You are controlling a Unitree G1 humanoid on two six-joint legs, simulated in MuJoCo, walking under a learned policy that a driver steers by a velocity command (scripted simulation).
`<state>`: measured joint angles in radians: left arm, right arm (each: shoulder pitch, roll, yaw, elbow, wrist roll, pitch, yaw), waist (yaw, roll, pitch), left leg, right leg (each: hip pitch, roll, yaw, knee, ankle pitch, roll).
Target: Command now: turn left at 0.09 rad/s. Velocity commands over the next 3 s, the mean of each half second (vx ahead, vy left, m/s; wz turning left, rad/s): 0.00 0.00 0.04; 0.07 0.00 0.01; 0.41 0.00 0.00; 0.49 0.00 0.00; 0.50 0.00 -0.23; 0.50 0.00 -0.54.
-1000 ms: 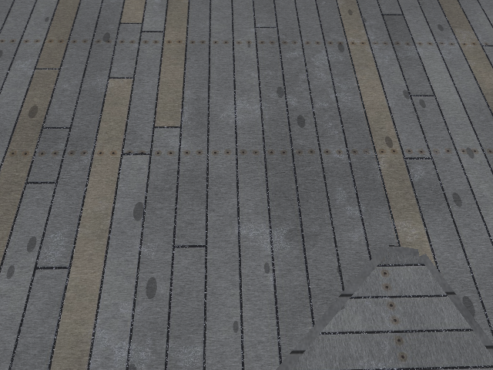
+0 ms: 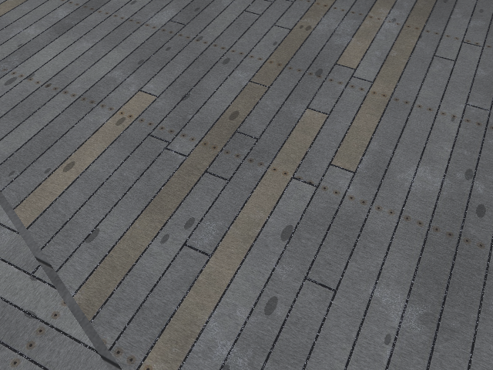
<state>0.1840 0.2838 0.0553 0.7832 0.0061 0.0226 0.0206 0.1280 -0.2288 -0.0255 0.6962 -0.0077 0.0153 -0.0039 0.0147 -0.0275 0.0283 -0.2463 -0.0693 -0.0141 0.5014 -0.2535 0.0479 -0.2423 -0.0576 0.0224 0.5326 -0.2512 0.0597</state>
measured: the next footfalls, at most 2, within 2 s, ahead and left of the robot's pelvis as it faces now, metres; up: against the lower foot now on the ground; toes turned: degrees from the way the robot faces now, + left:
right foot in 1.50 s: +0.43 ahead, -0.14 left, +0.00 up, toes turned -2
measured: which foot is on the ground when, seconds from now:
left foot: down 0.00-1.00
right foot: down 0.00-1.00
